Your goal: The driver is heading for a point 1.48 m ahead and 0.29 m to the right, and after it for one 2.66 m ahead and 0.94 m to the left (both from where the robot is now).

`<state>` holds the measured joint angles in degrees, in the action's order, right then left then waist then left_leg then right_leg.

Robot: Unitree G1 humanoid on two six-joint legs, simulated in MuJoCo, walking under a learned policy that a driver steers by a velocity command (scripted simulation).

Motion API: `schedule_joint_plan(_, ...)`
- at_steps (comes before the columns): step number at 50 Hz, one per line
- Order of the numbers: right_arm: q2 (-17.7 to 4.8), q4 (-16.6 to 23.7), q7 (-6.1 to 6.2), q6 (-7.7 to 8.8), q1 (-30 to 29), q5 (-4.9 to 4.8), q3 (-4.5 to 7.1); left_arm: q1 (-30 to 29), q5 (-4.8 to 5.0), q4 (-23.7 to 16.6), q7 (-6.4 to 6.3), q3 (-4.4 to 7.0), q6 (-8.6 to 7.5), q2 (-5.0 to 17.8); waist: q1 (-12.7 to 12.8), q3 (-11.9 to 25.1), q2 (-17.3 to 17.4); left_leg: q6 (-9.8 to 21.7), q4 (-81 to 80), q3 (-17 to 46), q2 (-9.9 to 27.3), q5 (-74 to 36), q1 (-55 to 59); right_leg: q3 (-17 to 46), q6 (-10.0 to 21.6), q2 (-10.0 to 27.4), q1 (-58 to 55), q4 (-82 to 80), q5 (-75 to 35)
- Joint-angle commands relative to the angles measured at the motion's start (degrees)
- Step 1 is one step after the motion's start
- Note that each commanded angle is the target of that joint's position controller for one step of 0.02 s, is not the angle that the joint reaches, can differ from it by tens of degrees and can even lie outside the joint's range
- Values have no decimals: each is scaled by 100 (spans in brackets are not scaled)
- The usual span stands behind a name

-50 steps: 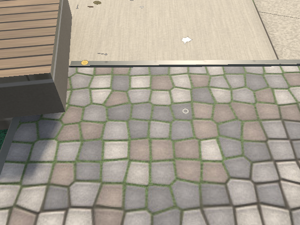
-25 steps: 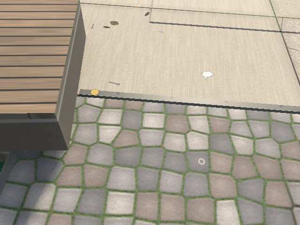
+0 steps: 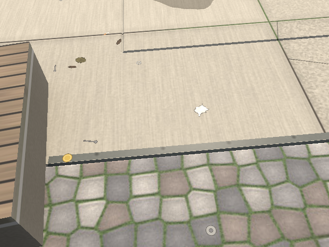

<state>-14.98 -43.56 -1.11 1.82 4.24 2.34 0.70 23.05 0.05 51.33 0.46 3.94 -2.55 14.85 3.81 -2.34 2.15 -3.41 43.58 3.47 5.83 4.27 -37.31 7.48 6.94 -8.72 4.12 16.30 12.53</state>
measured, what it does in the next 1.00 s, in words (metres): walks ahead, turning right: left foot, then right foot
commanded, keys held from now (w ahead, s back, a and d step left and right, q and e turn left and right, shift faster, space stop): w+e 0.56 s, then w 0.38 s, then w+q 0.06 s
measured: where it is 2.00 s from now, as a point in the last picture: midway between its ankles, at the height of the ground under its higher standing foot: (239, 132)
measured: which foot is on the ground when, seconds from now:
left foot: up 0.00-0.14, down 0.16-0.70, up 0.72-1.00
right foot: down 0.00-0.18, up 0.20-0.66, down 0.68-1.00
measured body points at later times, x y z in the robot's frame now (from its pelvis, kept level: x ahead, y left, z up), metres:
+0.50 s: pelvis +0.26 +0.03 +0.00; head +0.29 +0.03 +0.45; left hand +0.50 +0.23 -0.11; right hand +0.19 -0.24 -0.12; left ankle +0.23 +0.14 -0.75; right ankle +0.33 -0.13 -0.68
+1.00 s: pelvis +0.49 -0.11 +0.00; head +0.51 -0.13 +0.45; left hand +0.63 +0.12 -0.13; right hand +0.48 -0.39 -0.13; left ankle +0.67 -0.02 -0.68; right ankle +0.43 -0.14 -0.75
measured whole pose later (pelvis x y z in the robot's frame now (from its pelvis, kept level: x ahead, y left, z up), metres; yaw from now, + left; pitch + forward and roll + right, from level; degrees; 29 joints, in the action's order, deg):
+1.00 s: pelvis +0.49 -0.11 +0.00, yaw -26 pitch +0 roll -1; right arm -15.2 -46.4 -2.0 0.8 12.3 1.9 2.3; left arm 21.7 -0.5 51.3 0.8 2.4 -3.6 14.0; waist 1.1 -1.5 2.6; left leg -0.4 51.9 -0.8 7.4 7.9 -36.4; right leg -2.2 6.2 -6.3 1.9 12.4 11.0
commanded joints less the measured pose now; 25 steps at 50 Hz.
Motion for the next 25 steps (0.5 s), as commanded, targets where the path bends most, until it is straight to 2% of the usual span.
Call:
schedule_joint_plan(1, -407, 619, -10, 112, -808, -43, 51, 474, -45, -226, -57, 224, -26, 942, 175, 56, -586, 10, -480, -284, -346, -246, -41, 1180, 584, 1398, -219, -111, -2294)
schedule_joint_plan(3, -463, 730, -10, 163, -943, -67, 42, 476, -92, -275, -89, 240, -17, 995, 178, 66, -632, 96, -809, -231, -453, -98, 140, 1355, 541, 1493, -395, 133, -2570)
schedule_joint_plan(4, -526, 737, -5, 189, -837, -74, 54, 376, -103, -325, -114, 254, -20, 1038, 81, 83, -666, 158, -1029, -163, -488, 13, 420, 1460, 465, 1537, -384, 254, -2625)
schedule_joint_plan(6, -727, 560, 47, 245, -126, -94, 126, -26, -115, -467, -122, 282, -38, 1155, -311, 260, -727, 331, -1436, -172, -682, 431, 1626, 1535, 237, 1486, -15, 721, -3058)
schedule_joint_plan(7, -862, 361, 109, 300, 566, -84, 192, -157, -81, -498, -81, 279, -72, 1174, -660, 583, -540, 460, -1787, -208, -739, 375, 2606, 1403, 104, 1237, 209, 1471, -3264)
schedule_joint_plan(8, -1195, 261, 200, 369, 1350, 12, 292, -149, -5, -577, -14, 209, -127, 941, -990, 1222, -42, 715, -1996, 508, 34, 912, 3867, 1038, -54, 859, 747, 2767, -2556)
schedule_joint_plan(9, -1664, 308, 284, 329, 1866, 135, 406, 154, 156, -781, -13, 80, -154, 402, -990, 1914, 939, 1118, -2347, 2536, 1568, 1843, 5293, 251, -245, 150, 2195, 4378, 354)
schedule_joint_plan(10, -1699, 268, 255, 222, 1598, 47, 459, 517, 13, -836, -30, 86, -97, 636, -589, 1978, 1497, 1542, -2776, 4205, 2042, 2168, 5180, -52, -230, 153, 3078, 5166, 1967)
schedule_joint_plan(11, -1081, 379, 227, 177, 1195, 2, 349, 313, -115, -641, -52, 120, -1, 858, -496, 1113, 462, 1490, -2778, 3500, 1809, 2585, 4417, -29, -218, 612, 3301, 5502, 1455)
schedule_joint_plan(12, -690, 396, 200, 181, 943, -38, 255, -66, -149, -656, 16, 108, 22, 807, -514, 535, -27, 1375, -2917, 2555, 1454, 2155, 3715, -116, -266, 780, 3212, 5323, 1009)
schedule_joint_plan(13, -570, 372, 194, 195, 836, -21, 214, -195, -154, -691, 68, 97, 53, 698, -424, 303, 89, 1224, -3078, 1853, 1176, 1516, 3320, -188, -315, 935, 3075, 5096, 800)
schedule_joint_plan(14, -554, 285, 206, 236, 923, -34, 204, -279, -220, -732, 124, 97, 115, 673, -389, 177, 342, 1166, -3158, 1358, 1004, 936, 3100, -239, -369, 1046, 3002, 4970, 725)
schedule_joint_plan(15, -573, 215, 191, 286, 1006, -59, 213, -265, -237, -726, 170, 82, 180, 630, -354, 165, 422, 1140, -3213, 999, 892, 463, 3000, -303, -407, 1072, 2929, 4977, 631)
schedule_joint_plan(18, -645, 79, 132, 419, 1229, -138, 265, -643, -215, -933, 262, 48, 259, 543, -331, 200, 364, 1247, -3376, 416, 944, -419, 3118, -354, -476, 1152, 3256, 4908, 241)
schedule_joint_plan(22, -660, -79, 115, 410, 1447, -128, 301, -1390, -206, -1224, 342, -16, 265, 447, -434, 10, 282, 1253, -3526, -333, 851, -844, 3294, -508, -584, 1238, 3721, 4217, -476)
schedule_joint_plan(25, -702, -168, 109, 398, 1531, -129, 323, -1931, -189, -1408, 413, -109, 225, 305, -540, -101, 290, 1129, -3500, -877, 720, -1000, 3282, -799, -535, 1237, 3395, 3160, -1079)
Keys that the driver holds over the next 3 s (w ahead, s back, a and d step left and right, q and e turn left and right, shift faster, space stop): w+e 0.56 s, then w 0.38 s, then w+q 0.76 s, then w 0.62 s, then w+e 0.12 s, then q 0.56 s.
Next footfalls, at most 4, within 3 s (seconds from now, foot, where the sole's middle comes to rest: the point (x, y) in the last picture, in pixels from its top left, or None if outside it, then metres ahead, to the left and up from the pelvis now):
0.16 left None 0.27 0.13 -0.78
0.68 right None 0.46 -0.16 -0.78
1.24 left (218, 170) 0.82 -0.13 -0.78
1.76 right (262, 128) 1.06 -0.36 -0.78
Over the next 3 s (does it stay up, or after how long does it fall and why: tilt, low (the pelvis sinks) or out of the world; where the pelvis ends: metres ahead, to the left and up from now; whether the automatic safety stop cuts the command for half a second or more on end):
stays up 1.40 -0.23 -0.01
